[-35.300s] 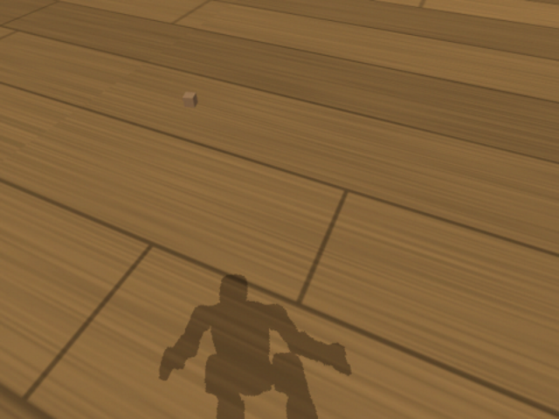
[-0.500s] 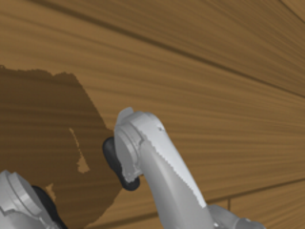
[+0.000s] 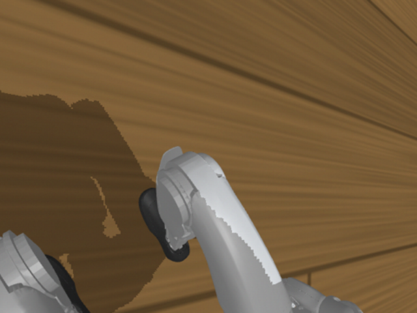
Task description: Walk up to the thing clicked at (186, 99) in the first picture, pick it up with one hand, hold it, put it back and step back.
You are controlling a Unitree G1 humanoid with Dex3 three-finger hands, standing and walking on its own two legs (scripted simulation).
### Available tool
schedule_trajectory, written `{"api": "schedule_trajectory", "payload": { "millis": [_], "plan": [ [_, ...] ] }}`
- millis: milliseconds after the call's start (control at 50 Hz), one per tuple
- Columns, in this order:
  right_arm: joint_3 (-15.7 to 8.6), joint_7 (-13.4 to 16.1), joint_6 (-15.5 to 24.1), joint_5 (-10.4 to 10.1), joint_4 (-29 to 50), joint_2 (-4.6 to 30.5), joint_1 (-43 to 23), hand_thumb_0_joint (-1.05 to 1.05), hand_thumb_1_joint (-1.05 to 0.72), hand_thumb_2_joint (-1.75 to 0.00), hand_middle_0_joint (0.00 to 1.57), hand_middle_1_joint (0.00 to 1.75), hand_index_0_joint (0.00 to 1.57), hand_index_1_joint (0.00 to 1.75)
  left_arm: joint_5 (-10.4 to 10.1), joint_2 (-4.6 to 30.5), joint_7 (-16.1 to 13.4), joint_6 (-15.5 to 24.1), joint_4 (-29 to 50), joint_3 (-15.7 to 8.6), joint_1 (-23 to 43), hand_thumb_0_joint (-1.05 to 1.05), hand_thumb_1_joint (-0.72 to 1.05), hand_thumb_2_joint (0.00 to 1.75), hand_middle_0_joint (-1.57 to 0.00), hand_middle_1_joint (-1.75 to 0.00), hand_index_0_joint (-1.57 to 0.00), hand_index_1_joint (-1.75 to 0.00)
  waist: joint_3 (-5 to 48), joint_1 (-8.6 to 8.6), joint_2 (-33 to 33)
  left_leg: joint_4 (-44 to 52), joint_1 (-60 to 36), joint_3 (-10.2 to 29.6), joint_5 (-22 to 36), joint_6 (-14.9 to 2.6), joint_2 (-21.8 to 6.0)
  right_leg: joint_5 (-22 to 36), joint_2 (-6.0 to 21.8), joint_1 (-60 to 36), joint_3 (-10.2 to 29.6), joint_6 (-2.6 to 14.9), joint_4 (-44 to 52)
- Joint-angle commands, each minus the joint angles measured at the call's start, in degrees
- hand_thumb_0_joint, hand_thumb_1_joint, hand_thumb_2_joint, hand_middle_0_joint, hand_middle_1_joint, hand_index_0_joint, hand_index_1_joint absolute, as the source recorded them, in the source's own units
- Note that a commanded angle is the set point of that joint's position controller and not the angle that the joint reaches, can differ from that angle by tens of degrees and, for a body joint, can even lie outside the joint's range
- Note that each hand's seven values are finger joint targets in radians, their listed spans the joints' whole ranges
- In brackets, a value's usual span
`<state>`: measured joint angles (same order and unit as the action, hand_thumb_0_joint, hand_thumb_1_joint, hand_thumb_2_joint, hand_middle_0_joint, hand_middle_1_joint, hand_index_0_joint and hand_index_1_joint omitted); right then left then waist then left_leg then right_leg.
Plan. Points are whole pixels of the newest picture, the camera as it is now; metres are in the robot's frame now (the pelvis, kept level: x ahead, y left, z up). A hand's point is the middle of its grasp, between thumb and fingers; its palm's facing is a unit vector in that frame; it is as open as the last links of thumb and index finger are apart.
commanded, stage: rest palm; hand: left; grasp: from above
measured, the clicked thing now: out of the picture +0.45 +0.37 -0.29
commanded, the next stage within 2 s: close in 0.04 s
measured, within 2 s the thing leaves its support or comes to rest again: neither
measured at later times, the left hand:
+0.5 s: hand out of the picture +0.43 +0.35 -0.26, palm faces +0.02 -0.48 -0.88, open 13.1 cm
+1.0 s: hand out of the picture +0.43 +0.35 -0.26, palm faces +0.02 -0.48 -0.88, open 12.2 cm
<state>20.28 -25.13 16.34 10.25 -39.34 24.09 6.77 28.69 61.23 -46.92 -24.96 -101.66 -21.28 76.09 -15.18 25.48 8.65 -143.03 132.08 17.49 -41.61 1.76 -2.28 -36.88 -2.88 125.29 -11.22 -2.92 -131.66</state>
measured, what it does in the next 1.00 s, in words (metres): stands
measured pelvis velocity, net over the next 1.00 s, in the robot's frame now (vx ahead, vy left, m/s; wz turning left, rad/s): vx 0.00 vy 0.00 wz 0.00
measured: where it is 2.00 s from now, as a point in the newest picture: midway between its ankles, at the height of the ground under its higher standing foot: (124, 270)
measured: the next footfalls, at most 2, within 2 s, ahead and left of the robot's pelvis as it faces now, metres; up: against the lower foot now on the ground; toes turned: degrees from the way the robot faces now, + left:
none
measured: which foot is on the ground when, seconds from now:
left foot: down 0.00-1.00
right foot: down 0.00-1.00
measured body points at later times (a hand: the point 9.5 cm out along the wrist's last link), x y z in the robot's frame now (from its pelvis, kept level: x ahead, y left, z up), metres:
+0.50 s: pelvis +0.00 +0.00 +0.00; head +0.31 +0.12 +0.30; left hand +0.43 +0.37 -0.21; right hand +0.00 -0.25 -0.04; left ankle +0.06 +0.13 -0.29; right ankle +0.12 -0.12 -0.29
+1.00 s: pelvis +0.00 +0.00 +0.00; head +0.31 +0.12 +0.30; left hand +0.43 +0.37 -0.21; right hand +0.00 -0.25 -0.03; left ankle +0.06 +0.13 -0.29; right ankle +0.12 -0.12 -0.29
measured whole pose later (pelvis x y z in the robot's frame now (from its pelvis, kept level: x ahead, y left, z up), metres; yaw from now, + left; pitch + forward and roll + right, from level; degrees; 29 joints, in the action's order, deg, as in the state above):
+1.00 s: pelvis +0.00 +0.00 +0.00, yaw +0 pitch +28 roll -16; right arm 21.2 -24.3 17.0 10.6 -39.3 24.4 6.6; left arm 28.4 62.4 -46.6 -24.6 -101.6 -21.6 76.0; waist -15.9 26.0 9.2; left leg -142.9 131.7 17.8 -41.8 1.8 -2.3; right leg -36.8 -3.0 124.8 -11.6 -2.9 -131.2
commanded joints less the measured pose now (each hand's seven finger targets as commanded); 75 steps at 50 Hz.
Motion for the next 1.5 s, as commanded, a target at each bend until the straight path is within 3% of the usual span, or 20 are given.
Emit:
{"api": "schedule_trajectory", "payload": {
  "millis": [0,80,180,260,360,460,580,740,840,920,960,1060,1300,1400,1480],
  "plan": [
    [-4.5,-0.3,-0.3,0.1,-3.1,20.1,14.3,0.00,-0.91,-0.91,0.20,0.30,0.20,0.30,1.3,9.7,-2.2,0.5,5.4,2.1,12.5,0.00,-0.50,1.09,-0.11,-0.97,-0.06,-1.02,37.5,4.66,-33.1,13.9,-28.3,-5.5,13.6,-1.33,-2.2,17.8,-1.8,-23.3,-5.7,2.73,10.8],
    [-4.5,0.1,0.1,0.1,-3.4,20.4,13.4,0.00,-0.91,-0.91,0.20,0.30,0.20,0.30,1.3,10.7,-2.4,0.8,5.0,1.9,12.4,0.00,-0.50,1.10,-0.11,-0.98,-0.06,-1.03,36.8,4.71,-32.1,14.0,-27.5,-5.5,11.5,-1.45,-2.0,16.2,-1.8,-23.3,-5.7,2.62,11.3],
    [-4.1,-0.1,0.2,0.0,-3.2,20.5,13.4,0.00,-0.90,-0.90,0.20,0.30,0.20,0.30,0.7,11.4,-2.7,0.9,5.4,1.0,12.5,0.00,-0.41,1.04,-0.16,-0.93,-0.12,-0.97,38.2,4.41,-33.3,14.2,-29.3,-4.9,13.9,-1.06,-2.4,17.9,-1.6,-23.5,-5.9,2.74,10.7],
    [-4.0,0.2,-0.1,0.1,-3.1,20.6,13.6,0.00,-0.90,-0.90,0.20,0.30,0.20,0.30,1.1,12.0,-2.3,0.9,5.9,1.7,13.1,0.00,-0.36,1.01,-0.19,-0.91,-0.16,-0.95,38.5,4.55,-33.8,13.9,-27.9,-5.8,13.8,-1.30,-2.2,17.9,-2.0,-24.5,-5.6,2.77,11.2],
    [-3.8,0.6,-0.3,0.2,-2.7,20.3,14.2,0.00,-0.90,-0.90,0.20,0.30,0.20,0.30,1.7,11.1,-1.9,0.7,5.2,2.4,12.2,0.00,-0.36,1.00,-0.19,-0.90,-0.15,-0.94,38.1,4.92,-33.4,13.7,-28.6,-5.6,14.1,-1.26,-2.3,18.2,-2.1,-24.3,-5.8,2.83,11.3],
    [-4.1,0.4,0.1,0.1,-2.7,20.5,13.6,0.00,-0.90,-0.90,0.20,0.30,0.20,0.30,1.0,10.3,-1.2,0.5,5.9,2.7,12.9,0.00,-0.37,1.00,-0.20,-0.89,-0.16,-0.93,37.2,5.35,-32.7,14.0,-28.1,-5.1,12.9,-1.30,-2.2,17.3,-1.8,-23.1,-5.9,2.58,11.1],
    [-4.0,0.6,0.0,-0.2,-3.2,20.0,14.2,0.00,-0.89,-0.90,0.20,0.30,0.20,0.30,1.9,11.6,-1.1,0.5,5.5,2.2,12.6,0.00,-0.31,0.96,-0.22,-0.87,-0.19,-0.90,37.3,4.73,-32.8,14.5,-27.2,-5.4,12.8,-1.42,-2.1,16.9,-1.8,-23.3,-5.7,2.65,11.4],
    [-3.9,0.5,0.1,0.2,-3.0,20.5,13.9,0.00,-0.89,-0.90,0.20,0.30,0.20,0.30,0.8,10.9,-1.4,0.7,5.7,2.3,12.5,0.00,-0.27,0.97,-0.26,-0.86,-0.23,-0.89,36.8,5.31,-32.4,14.2,-27.8,-5.2,12.9,-1.47,-2.1,17.2,-1.8,-23.4,-5.8,2.56,11.2],
    [-3.8,0.5,0.5,-0.1,-3.4,20.4,13.6,0.00,-0.89,-0.90,0.20,0.30,0.20,0.30,0.7,12.2,-1.8,0.8,5.7,1.1,12.3,0.00,-0.24,0.97,-0.29,-0.83,-0.26,-0.87,37.6,4.21,-32.0,13.8,-27.4,-5.6,12.5,-1.47,-2.2,16.8,-1.9,-24.0,-5.6,2.43,11.7],
    [-3.6,0.5,0.3,0.2,-3.2,20.3,14.0,0.00,-0.89,-0.90,0.20,0.30,0.20,0.30,1.6,12.6,-2.3,0.8,5.6,1.4,12.0,0.00,-0.23,0.98,-0.29,-0.86,-0.26,-0.90,38.4,4.56,-33.4,14.2,-28.3,-5.4,13.8,-1.29,-2.3,17.8,-2.0,-24.9,-5.8,2.72,11.5],
    [-3.7,0.7,0.5,0.4,-3.1,20.2,13.2,0.00,-0.89,-0.90,0.20,0.30,0.20,0.30,1.0,11.3,-1.8,0.6,6.2,2.3,12.8,0.00,-0.23,0.98,-0.29,-0.86,-0.26,-0.90,37.3,5.07,-32.9,13.7,-28.0,-5.8,12.8,-1.40,-2.2,17.3,-1.9,-24.4,-5.5,2.47,11.5],
    [-4.1,0.5,0.4,-0.1,-3.2,20.5,13.5,0.00,-0.89,-0.90,0.20,0.30,0.20,0.30,1.7,11.9,-2.0,0.5,5.5,1.7,11.8,0.00,-0.21,0.98,-0.31,-0.84,-0.27,-0.88,37.5,4.74,-33.0,14.0,-28.6,-4.9,12.5,-1.30,-2.3,16.9,-1.8,-23.1,-5.9,2.60,11.6],
    [-3.7,0.3,0.3,0.2,-2.4,20.5,13.7,0.00,-0.89,-0.90,0.20,0.30,0.20,0.30,0.9,10.9,-2.3,0.7,5.4,2.2,12.0,0.00,-0.16,0.95,-0.34,-0.83,-0.31,-0.87,37.3,5.36,-32.7,13.9,-29.2,-4.9,14.2,-1.31,-2.2,18.2,-1.9,-23.7,-6.0,2.67,11.3],
    [-4.2,0.4,0.6,0.2,-3.3,21.3,13.0,0.00,-0.89,-0.90,0.20,0.30,0.20,0.30,0.9,11.3,-2.2,1.0,4.5,1.8,12.1,0.00,-0.15,0.95,-0.36,-0.81,-0.32,-0.85,35.7,5.26,-32.8,14.7,-28.8,-4.5,11.0,-1.19,-2.4,15.8,-1.6,-22.7,-6.2,2.62,11.3],
    [-3.6,0.1,0.4,0.1,-2.9,20.8,13.5,0.00,-0.89,-0.90,0.20,0.30,0.20,0.30,0.7,11.4,-2.4,0.9,5.3,2.1,12.9,0.00,-0.08,0.95,-0.40,-0.82,-0.37,-0.86,36.8,5.20,-33.0,13.8,-28.3,-5.3,13.7,-1.40,-2.1,18.0,-1.5,-24.1,-5.8,2.48,11.4]
  ]
}}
